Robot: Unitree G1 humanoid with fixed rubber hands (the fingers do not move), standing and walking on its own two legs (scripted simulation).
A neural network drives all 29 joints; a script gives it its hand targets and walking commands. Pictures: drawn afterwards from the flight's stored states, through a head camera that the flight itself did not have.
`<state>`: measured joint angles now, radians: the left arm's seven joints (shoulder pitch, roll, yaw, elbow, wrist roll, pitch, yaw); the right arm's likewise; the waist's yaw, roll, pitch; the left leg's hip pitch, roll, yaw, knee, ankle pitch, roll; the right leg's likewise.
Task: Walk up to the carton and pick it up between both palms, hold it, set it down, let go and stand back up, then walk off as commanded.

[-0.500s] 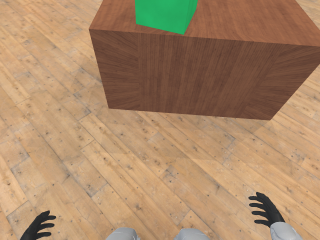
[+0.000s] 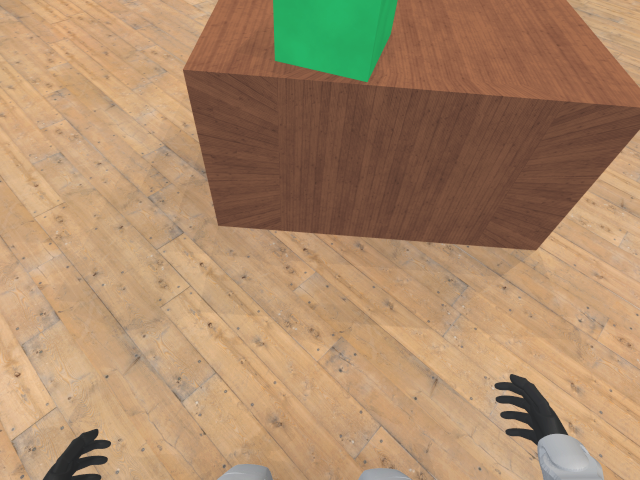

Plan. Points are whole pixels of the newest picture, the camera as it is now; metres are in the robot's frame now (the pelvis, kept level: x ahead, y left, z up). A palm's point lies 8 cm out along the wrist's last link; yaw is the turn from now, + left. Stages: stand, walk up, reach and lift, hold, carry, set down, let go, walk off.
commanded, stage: stand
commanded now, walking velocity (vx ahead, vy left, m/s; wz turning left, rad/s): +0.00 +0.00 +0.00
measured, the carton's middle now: (340, 8) +1.25 -0.04 +0.01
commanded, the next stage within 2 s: none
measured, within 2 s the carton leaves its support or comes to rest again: neither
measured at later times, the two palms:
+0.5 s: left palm out of the picture +0.10 +0.31 -0.09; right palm (552, 444) +0.17 -0.29 -0.06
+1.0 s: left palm out of the picture +0.09 +0.31 -0.09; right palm (556, 451) +0.16 -0.30 -0.06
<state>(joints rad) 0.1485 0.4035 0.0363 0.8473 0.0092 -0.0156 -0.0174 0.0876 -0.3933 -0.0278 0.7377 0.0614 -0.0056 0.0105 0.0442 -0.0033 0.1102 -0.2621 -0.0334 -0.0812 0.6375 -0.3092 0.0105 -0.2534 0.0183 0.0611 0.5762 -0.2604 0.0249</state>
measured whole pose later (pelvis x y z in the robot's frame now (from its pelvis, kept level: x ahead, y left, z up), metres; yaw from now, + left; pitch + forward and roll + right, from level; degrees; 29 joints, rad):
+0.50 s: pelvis +0.00 +0.00 +0.00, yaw +0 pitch -3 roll -1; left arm 0.15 0.40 0.04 0.85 0.01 -0.02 -0.02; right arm 0.12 -0.39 -0.03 0.74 0.06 -0.01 0.01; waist 0.04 0.00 0.08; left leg -0.26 -0.03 -0.08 0.61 -0.29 0.01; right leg -0.25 0.02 0.06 0.55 -0.24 0.03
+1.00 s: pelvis -0.01 +0.00 +0.00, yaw +0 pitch -3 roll -1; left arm 0.15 0.40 0.04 0.86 0.01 -0.02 -0.03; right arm 0.13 -0.39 -0.03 0.74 0.06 -0.01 0.01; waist 0.04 0.00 0.07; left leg -0.26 -0.03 -0.08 0.60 -0.28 0.01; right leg -0.25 0.02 0.06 0.54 -0.23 0.03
